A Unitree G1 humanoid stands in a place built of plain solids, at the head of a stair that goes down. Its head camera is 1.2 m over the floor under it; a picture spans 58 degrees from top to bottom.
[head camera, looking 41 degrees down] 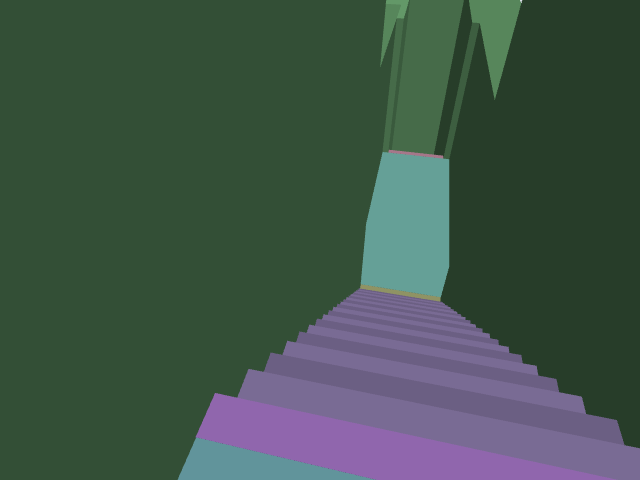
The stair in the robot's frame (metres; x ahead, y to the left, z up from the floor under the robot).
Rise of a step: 0.21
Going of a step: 0.22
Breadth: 1.40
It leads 13 degrees to the right of straight ahead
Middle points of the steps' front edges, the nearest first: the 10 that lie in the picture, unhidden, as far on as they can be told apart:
0.53 -0.37 0.00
0.75 -0.42 -0.21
0.96 -0.47 -0.42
1.18 -0.52 -0.64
1.40 -0.56 -0.85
1.62 -0.61 -1.06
1.83 -0.66 -1.28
2.05 -0.71 -1.49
2.27 -0.76 -1.70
2.49 -0.81 -1.92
